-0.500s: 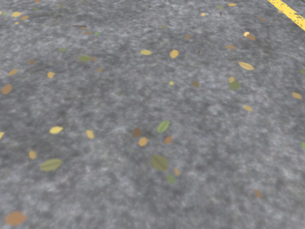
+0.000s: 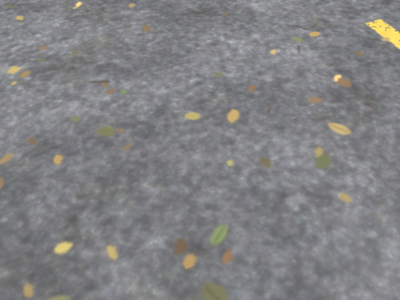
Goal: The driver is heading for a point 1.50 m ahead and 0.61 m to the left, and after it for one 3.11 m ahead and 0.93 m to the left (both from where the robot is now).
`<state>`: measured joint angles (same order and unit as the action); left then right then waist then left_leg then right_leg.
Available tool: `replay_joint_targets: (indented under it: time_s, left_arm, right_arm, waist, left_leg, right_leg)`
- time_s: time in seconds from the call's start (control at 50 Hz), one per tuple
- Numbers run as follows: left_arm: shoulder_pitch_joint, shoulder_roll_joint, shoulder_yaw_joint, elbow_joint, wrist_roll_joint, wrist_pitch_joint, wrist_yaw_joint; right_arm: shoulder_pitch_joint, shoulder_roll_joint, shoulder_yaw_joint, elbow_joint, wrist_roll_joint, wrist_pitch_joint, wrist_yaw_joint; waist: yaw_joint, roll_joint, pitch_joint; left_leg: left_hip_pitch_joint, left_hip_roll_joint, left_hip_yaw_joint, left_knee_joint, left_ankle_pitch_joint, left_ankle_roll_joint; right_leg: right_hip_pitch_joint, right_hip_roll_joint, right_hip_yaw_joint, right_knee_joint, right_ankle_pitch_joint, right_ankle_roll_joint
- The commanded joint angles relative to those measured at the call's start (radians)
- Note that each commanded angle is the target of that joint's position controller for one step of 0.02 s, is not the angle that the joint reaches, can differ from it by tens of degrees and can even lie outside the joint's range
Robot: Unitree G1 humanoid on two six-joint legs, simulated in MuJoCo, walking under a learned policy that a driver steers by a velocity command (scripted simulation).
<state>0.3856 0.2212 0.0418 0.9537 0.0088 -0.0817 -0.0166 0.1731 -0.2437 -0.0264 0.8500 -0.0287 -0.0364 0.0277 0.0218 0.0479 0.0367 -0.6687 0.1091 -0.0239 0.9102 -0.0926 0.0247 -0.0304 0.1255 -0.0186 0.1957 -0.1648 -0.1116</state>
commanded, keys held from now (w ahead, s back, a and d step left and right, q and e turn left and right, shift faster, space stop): w+q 1.00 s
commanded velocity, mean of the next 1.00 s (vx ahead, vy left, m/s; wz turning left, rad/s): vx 0.50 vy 0.00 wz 0.51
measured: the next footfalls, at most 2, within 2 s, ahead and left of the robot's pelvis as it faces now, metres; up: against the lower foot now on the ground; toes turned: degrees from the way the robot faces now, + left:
left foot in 0.24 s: +0.29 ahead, +0.12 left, +0.00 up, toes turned +10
right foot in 0.78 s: +0.64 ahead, +0.06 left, +0.00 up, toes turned +28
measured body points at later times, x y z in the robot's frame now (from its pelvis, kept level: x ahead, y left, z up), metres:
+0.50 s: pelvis +0.27 +0.08 +0.00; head +0.30 +0.10 +0.45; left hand +0.34 +0.36 -0.12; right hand +0.37 -0.19 -0.13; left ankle +0.25 +0.11 -0.75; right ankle +0.39 -0.08 -0.67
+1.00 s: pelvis +0.55 +0.12 +0.00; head +0.58 +0.12 +0.45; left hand +0.48 +0.40 -0.11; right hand +0.78 -0.07 -0.13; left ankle +0.47 +0.21 -0.66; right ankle +0.61 +0.04 -0.75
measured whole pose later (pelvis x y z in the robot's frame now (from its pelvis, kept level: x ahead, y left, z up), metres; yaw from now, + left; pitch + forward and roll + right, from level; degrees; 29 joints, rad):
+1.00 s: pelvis +0.55 +0.12 +0.00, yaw +33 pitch +0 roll -1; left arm 0.27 0.26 0.03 0.78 0.02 -0.08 0.00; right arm 0.26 -0.32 -0.07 0.80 -0.03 -0.01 0.04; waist -0.01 0.05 0.04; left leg -0.52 -0.01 -0.04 1.13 -0.31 0.06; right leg -0.20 0.01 -0.11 0.38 -0.19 -0.04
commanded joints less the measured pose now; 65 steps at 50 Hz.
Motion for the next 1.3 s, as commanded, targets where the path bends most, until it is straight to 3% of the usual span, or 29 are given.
replay_joint_targets:
  time_s: [0.02, 0.12, 0.16, 0.2, 0.22, 0.24, 0.26, 0.28, 0.3, 0.34, 0.38, 0.44, 0.56, 0.68, 0.72, 0.76, 0.78, 0.8, 0.82, 0.84, 0.86, 0.88, 0.94, 1.02, 1.14, 1.2, 1.24, 1.28, 1.3]
  left_arm:
    - [0.054, 0.126, 0.021, -0.027, 0.002, -0.018, 0.008]
    - [0.087, 0.119, 0.010, 0.002, 0.013, -0.019, 0.031]
    - [0.072, 0.134, 0.010, 0.008, 0.017, -0.016, 0.040]
    - [0.052, 0.162, 0.014, 0.009, 0.021, -0.009, 0.050]
    - [0.046, 0.175, 0.017, 0.008, 0.023, -0.001, 0.051]
    - [0.030, 0.186, 0.018, -0.002, 0.017, 0.005, 0.051]
    - [0.017, 0.160, 0.007, -0.048, 0.011, -0.002, 0.049]
    - [0.058, 0.097, 0.001, -0.094, -0.009, -0.014, 0.029]
    - [-0.031, 0.170, 0.013, -0.106, 0.018, -0.019, 0.026]
    - [-0.102, 0.146, 0.007, -0.138, 0.006, -0.034, 0.018]
    - [-0.088, 0.126, 0.002, -0.143, 0.037, 0.005, 0.014]
    - [-0.104, 0.111, 0.001, -0.167, 0.044, 0.044, 0.004]
    - [-0.339, 0.116, -0.001, -0.260, 0.034, 0.050, 0.000]
    - [-0.494, 0.124, -0.015, -0.335, 0.023, 0.032, -0.007]
    - [-0.450, 0.144, -0.012, -0.336, 0.019, 0.023, -0.005]
    - [-0.266, 0.187, 0.005, -0.283, 0.015, 0.012, 0.012]
    - [-0.126, 0.218, 0.018, -0.252, 0.022, -0.001, 0.025]
    - [0.035, 0.292, 0.036, -0.247, 0.045, -0.006, 0.045]
    - [-0.011, 0.356, 0.051, -0.258, 0.052, 0.010, 0.045]
    - [-0.072, 0.266, 0.044, -0.265, 0.031, 0.022, 0.038]
    - [-0.131, 0.179, 0.023, -0.275, 0.023, 0.023, 0.034]
    - [-0.157, 0.142, 0.014, -0.269, 0.026, 0.021, 0.029]
    - [-0.120, 0.141, 0.013, -0.230, 0.017, -0.002, 0.026]
    - [-0.077, 0.148, 0.022, -0.199, 0.006, -0.023, 0.016]
    - [-0.014, 0.155, 0.021, -0.145, 0.009, -0.022, 0.006]
    - [0.057, 0.178, 0.023, -0.097, 0.002, -0.010, 0.006]
    - [0.073, 0.200, 0.026, -0.075, 0.004, 0.003, 0.008]
    - [0.067, 0.203, 0.024, -0.061, -0.002, 0.012, 0.009]
    - [0.060, 0.167, 0.010, -0.086, -0.008, 0.008, 0.007]
  right_arm:
    - [-0.091, -0.046, -0.006, -0.072, 0.010, -0.008, 0.005]
    - [-0.203, -0.037, 0.003, -0.115, 0.005, -0.013, 0.014]
    - [-0.190, -0.043, 0.001, -0.120, 0.002, -0.016, 0.014]
    - [-0.099, -0.065, -0.011, -0.097, -0.002, -0.016, 0.005]
    - [0.007, -0.085, -0.022, -0.066, -0.004, -0.020, 0.002]
    - [0.161, -0.118, -0.040, -0.021, -0.016, -0.028, -0.003]
    - [0.315, -0.210, -0.070, 0.006, -0.030, -0.027, -0.016]
    - [0.268, -0.269, -0.091, -0.018, -0.006, -0.013, -0.020]
    - [0.242, -0.241, -0.090, -0.010, 0.027, -0.004, -0.013]
    - [0.151, -0.154, -0.070, -0.012, 0.023, -0.003, -0.017]
    - [0.109, -0.126, -0.058, -0.014, 0.026, -0.013, -0.025]
    - [0.142, -0.162, -0.067, -0.008, 0.031, -0.031, -0.024]
    - [0.264, -0.174, -0.074, 0.007, 0.032, -0.024, -0.025]
    - [0.340, -0.184, -0.077, 0.008, 0.014, -0.018, -0.041]
    - [0.303, -0.200, -0.081, -0.006, 0.011, -0.018, -0.049]
    - [0.236, -0.219, -0.084, -0.026, 0.011, -0.024, -0.043]
    - [0.215, -0.213, -0.082, -0.030, 0.023, -0.032, -0.031]
    - [0.232, -0.133, -0.060, -0.063, 0.034, -0.042, -0.024]
    - [0.359, -0.080, -0.050, -0.085, 0.053, -0.035, -0.027]
    - [0.341, -0.161, -0.057, -0.050, 0.012, -0.017, -0.037]
    - [0.265, -0.166, -0.060, -0.050, 0.003, -0.011, -0.027]
    - [0.222, -0.146, -0.056, -0.057, 0.004, -0.008, -0.019]
    - [0.198, -0.120, -0.053, -0.069, -0.008, 0.022, 0.007]
    - [0.080, -0.096, -0.043, -0.124, -0.009, 0.035, 0.029]
    - [-0.113, -0.046, -0.009, -0.182, -0.007, 0.016, 0.044]
    - [-0.184, -0.057, -0.002, -0.203, -0.015, 0.012, 0.040]
    - [-0.172, -0.072, -0.005, -0.199, -0.019, 0.002, 0.028]
    - [0.038, -0.102, -0.021, -0.126, -0.030, -0.022, 0.010]
    - [0.207, -0.167, -0.042, -0.080, -0.050, -0.032, -0.006]
  waist:
    - [0.024, -0.099, 0.040]
    - [0.048, -0.096, 0.069]
    - [0.027, -0.107, 0.052]
    - [-0.020, -0.138, -0.013]
    - [-0.063, -0.142, -0.074]
    - [-0.135, -0.126, -0.151]
    - [-0.189, -0.018, -0.266]
    - [-0.110, 0.231, -0.351]
    - [-0.124, 0.015, -0.277]
    - [-0.059, -0.086, -0.064]
    - [0.001, -0.074, -0.025]
    - [0.012, -0.036, -0.027]
    - [-0.072, 0.002, 0.000]
    - [-0.122, 0.021, 0.009]
    - [-0.087, 0.035, 0.003]
    - [-0.001, 0.031, -0.068]
    - [0.075, -0.022, -0.148]
    - [0.119, -0.137, -0.307]
    - [0.023, -0.365, -0.368]
    - [-0.003, -0.207, -0.251]
    - [-0.004, -0.100, -0.123]
    - [-0.012, -0.065, -0.058]
    - [-0.033, -0.156, -0.029]
    - [-0.030, -0.144, -0.013]
    - [0.006, -0.139, 0.027]
    - [0.021, -0.139, 0.043]
    - [0.007, -0.142, 0.030]
    - [-0.095, -0.111, -0.086]
    - [-0.159, -0.045, -0.211]
  left_leg:
    - [-0.006, -0.032, 0.026, -0.100, 0.106, 0.008]
    - [-0.006, -0.072, 0.077, -0.273, 0.097, 0.040]
    - [0.052, -0.104, 0.110, -0.320, 0.018, 0.069]
    - [0.179, -0.168, 0.155, -0.339, -0.089, 0.112]
    - [0.290, -0.200, 0.160, -0.372, -0.112, 0.139]
    - [0.505, -0.192, 0.116, -0.440, -0.070, 0.181]
    - [0.760, 0.018, -0.148, -0.449, -0.096, 0.256]
    - [1.016, 0.267, -0.708, -0.555, -0.002, 0.431]
    - [0.976, 0.224, -0.636, -0.578, 0.029, 0.414]
    - [0.699, 0.153, -0.418, -0.640, 0.155, 0.335]
    - [0.547, 0.060, -0.309, -0.676, 0.218, 0.282]
    - [0.489, 0.011, -0.261, -0.706, 0.255, 0.275]
    - [0.569, -0.026, -0.280, -0.703, 0.254, 0.207]
    - [0.712, 0.000, -0.351, -0.613, 0.370, 0.199]
    - [0.697, 0.010, -0.375, -0.572, 0.407, 0.171]
    - [0.618, -0.028, -0.360, -0.421, 0.567, 0.124]
    - [0.540, -0.090, -0.313, -0.229, 0.521, 0.099]
    - [0.409, -0.148, -0.232, 0.050, 0.188, 0.081]
    - [0.124, -0.293, -0.126, 0.274, -0.496, 0.057]
    - [0.043, -0.183, -0.117, 0.360, -0.419, 0.065]
    - [0.051, -0.147, -0.100, 0.342, -0.320, 0.058]
    - [0.069, -0.118, -0.087, 0.303, -0.269, 0.049]
    - [0.111, -0.082, -0.054, 0.261, -0.233, 0.033]
    - [0.000, -0.055, -0.040, 0.217, -0.127, 0.022]
    - [0.085, -0.075, 0.033, -0.162, 0.057, 0.020]
    - [0.145, -0.080, 0.085, -0.283, -0.005, 0.040]
    - [0.202, -0.103, 0.101, -0.342, -0.085, 0.061]
    - [0.488, -0.148, 0.106, -0.463, -0.062, 0.094]
    - [0.756, -0.010, -0.032, -0.470, -0.109, 0.129]
  right_leg:
    - [-0.019, -0.267, 0.069, -0.096, 0.328, -0.038]
    - [0.126, -0.317, -0.004, -0.065, 0.474, -0.030]
    - [0.177, -0.337, -0.036, 0.013, 0.670, -0.020]
    - [0.206, -0.345, -0.069, 0.188, 0.987, -0.008]
    - [0.198, -0.343, -0.082, 0.344, 1.043, -0.004]
    - [0.087, -0.331, -0.108, 0.555, 0.927, 0.011]
    - [-0.141, -0.287, -0.142, 0.878, 0.538, 0.032]
    - [-0.562, -0.042, -0.088, 1.242, -0.346, 0.085]
    - [-0.687, -0.114, 0.071, 1.264, -0.294, 0.068]
    - [-0.658, -0.193, 0.067, 1.106, -0.174, 0.078]
    - [-0.556, -0.223, 0.064, 0.993, -0.171, 0.109]
    - [-0.547, -0.223, 0.031, 0.888, -0.125, 0.146]
    - [-0.657, -0.209, 0.021, 0.635, 0.108, 0.172]
    - [-0.660, -0.152, 0.031, 0.450, 0.116, 0.142]
    - [-0.542, -0.134, 0.046, 0.370, 0.082, 0.120]
    - [-0.253, -0.084, 0.029, 0.307, 0.015, 0.084]
    - [-0.039, -0.133, 0.063, 0.252, 0.045, 0.053]
    - [0.199, -0.380, 0.304, 0.234, -0.156, 0.006]
    - [0.338, -0.593, 0.754, 0.116, -0.180, -0.104]
    - [0.214, -0.565, 0.766, 0.108, -0.292, -0.107]
    - [0.075, -0.513, 0.594, 0.085, -0.262, -0.086]
    - [-0.016, -0.460, 0.451, 0.056, -0.150, -0.066]
    - [-0.106, -0.390, 0.231, 0.011, 0.092, -0.038]
    - [-0.073, -0.394, 0.094, -0.035, 0.220, -0.053]
    - [-0.094, -0.341, -0.067, -0.056, 0.287, -0.033]
    - [-0.031, -0.371, -0.034, -0.035, 0.357, -0.042]
    - [0.027, -0.386, -0.013, 0.045, 0.518, -0.042]
    - [0.002, -0.337, -0.046, 0.310, 0.663, -0.014]
    - [-0.166, -0.293, -0.064, 0.544, 0.423, 0.007]
Keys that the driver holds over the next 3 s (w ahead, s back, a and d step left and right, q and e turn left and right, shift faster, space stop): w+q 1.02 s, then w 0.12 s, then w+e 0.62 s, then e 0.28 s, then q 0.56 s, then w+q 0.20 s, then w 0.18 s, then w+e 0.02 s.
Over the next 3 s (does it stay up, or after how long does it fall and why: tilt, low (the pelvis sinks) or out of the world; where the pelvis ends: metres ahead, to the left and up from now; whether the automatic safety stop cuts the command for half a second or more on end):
stays up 1.08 0.43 0.00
